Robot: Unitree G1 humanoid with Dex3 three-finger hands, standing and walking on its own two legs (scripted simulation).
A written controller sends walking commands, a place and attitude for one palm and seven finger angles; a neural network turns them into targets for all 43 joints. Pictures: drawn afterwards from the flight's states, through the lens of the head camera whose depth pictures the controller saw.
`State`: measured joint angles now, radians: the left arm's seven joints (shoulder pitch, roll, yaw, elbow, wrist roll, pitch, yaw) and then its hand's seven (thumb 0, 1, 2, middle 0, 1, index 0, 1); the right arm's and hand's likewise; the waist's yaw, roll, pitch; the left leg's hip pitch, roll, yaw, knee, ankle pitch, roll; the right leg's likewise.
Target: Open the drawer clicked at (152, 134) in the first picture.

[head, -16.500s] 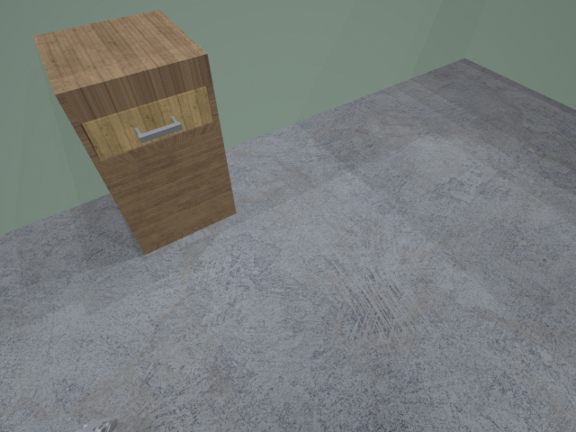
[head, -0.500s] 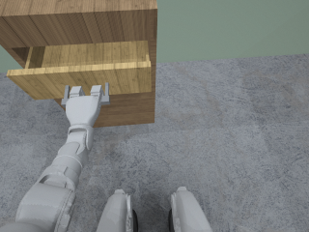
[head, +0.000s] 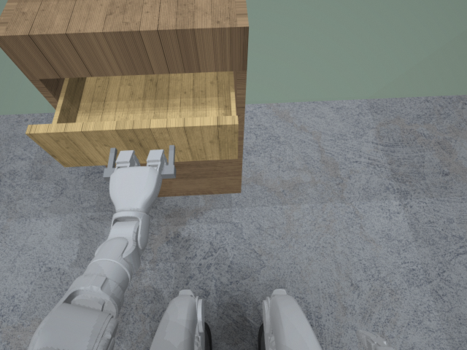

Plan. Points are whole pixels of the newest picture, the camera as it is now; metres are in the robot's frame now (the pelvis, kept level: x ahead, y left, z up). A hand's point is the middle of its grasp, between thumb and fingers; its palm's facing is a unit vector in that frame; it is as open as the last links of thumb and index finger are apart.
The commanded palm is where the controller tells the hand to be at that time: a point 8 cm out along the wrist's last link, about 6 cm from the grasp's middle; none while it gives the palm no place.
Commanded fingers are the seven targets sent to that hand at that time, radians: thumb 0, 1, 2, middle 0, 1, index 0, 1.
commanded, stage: pull the drawer open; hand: left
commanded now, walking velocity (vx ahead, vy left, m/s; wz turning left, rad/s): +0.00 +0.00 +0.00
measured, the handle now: (141, 163) +0.46 +0.18 -0.05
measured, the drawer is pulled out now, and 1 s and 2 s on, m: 0.13 0.22 0.30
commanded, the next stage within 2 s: open the thumb to release the handle in 1.96 s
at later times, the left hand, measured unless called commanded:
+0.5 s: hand (145, 213) +0.36 +0.17 -0.07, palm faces -0.03 -0.05 -1.00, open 5.5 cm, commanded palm +0.33 +0.18 -0.03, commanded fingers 0.00 0.90 0.90 -0.40 -1.35 -0.40 -1.35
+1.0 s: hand (143, 241) +0.31 +0.17 -0.07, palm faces -0.04 -0.06 -1.00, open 5.5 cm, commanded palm +0.28 +0.17 -0.03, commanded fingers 0.00 0.90 0.90 -0.40 -1.35 -0.40 -1.35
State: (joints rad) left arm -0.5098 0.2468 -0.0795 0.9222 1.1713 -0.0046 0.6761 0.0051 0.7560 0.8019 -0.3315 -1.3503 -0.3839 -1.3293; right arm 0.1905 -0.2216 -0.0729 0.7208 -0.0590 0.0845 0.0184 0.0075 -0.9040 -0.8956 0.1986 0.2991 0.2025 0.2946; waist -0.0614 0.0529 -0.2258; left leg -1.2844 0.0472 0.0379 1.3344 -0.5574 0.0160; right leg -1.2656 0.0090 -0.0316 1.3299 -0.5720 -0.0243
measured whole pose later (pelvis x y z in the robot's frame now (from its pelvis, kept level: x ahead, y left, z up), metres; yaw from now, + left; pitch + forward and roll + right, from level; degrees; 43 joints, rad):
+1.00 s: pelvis +0.00 -0.01 +0.01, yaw +1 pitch +26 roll +0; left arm -0.14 0.19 -0.17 0.61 1.19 0.05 0.68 0.01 0.75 0.81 -0.32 -1.35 -0.40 -1.33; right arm 0.13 -0.22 -0.06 0.66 -0.06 0.10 0.01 0.01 -0.90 -0.90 0.20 0.30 0.20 0.29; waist -0.01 0.04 -0.23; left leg -1.20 0.04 0.03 1.31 -0.56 0.00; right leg -1.19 0.00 -0.04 1.32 -0.59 -0.04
